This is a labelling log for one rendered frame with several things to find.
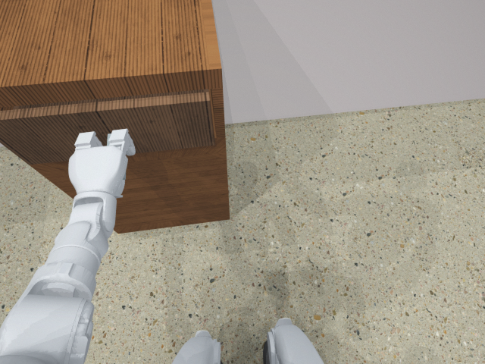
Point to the robot left hand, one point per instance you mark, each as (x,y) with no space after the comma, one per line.
(97,167)

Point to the drawer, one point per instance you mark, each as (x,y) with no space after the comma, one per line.
(45,133)

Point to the robot left shin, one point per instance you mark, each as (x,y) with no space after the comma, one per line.
(202,334)

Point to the left robot upper arm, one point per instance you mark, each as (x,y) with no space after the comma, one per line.
(49,330)

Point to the robot shin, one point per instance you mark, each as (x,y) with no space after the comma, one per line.
(202,334)
(283,321)

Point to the cabinet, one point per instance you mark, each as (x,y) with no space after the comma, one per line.
(71,50)

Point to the robot left forearm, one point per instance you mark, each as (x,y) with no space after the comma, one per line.
(74,260)

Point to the robot right shin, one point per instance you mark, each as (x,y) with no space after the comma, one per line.
(283,321)

